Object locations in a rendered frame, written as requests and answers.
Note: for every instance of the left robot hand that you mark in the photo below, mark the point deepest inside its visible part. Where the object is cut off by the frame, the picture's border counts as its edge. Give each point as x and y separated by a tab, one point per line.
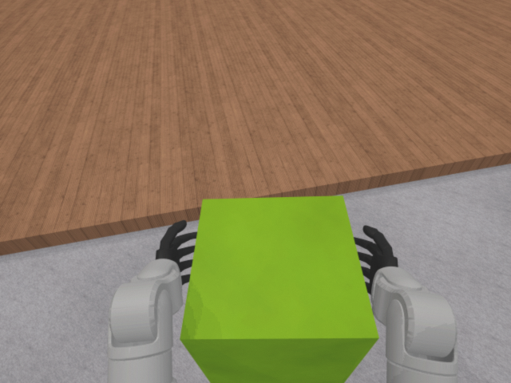
169	245

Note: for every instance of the left robot forearm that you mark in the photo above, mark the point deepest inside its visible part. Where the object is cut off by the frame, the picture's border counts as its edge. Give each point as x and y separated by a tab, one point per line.
140	334

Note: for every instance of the right robot hand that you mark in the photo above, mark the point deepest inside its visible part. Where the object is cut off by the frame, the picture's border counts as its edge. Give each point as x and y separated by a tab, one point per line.
381	251

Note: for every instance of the carton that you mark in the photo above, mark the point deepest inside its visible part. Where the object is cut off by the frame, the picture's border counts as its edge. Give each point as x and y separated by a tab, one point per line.
276	292

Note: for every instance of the right robot forearm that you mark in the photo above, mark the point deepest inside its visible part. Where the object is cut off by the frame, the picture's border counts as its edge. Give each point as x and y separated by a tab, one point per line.
421	329

